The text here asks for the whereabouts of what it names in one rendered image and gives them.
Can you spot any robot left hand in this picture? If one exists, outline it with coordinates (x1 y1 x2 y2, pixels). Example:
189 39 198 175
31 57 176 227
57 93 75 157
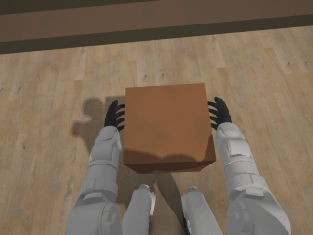
104 100 125 132

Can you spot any robot left shin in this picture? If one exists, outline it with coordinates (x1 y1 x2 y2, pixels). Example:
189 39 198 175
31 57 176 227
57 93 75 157
131 184 150 198

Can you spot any robot left forearm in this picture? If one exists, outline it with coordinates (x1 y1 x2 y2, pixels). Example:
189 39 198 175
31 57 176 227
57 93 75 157
65 126 122 235

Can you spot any left robot upper arm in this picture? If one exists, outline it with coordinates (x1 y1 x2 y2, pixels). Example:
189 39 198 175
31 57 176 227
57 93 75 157
66 201 123 235

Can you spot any robot shin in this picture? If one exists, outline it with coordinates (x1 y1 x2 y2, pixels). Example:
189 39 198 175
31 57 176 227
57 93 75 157
131 184 150 198
186 187 204 235

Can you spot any carton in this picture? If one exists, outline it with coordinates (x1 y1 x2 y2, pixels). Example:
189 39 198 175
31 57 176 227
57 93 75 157
123 83 217 174

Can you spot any robot right hand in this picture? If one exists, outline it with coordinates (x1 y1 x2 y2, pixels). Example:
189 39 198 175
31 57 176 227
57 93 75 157
207 97 232 131

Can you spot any robot right forearm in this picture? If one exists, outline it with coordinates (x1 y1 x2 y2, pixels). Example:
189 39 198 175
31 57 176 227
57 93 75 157
215 122 291 235

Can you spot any right robot upper arm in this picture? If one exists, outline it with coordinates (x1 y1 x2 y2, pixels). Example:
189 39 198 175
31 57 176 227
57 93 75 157
226 197 291 235

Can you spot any robot right shin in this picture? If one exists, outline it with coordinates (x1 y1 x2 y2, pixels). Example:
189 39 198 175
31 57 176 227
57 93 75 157
186 187 204 235

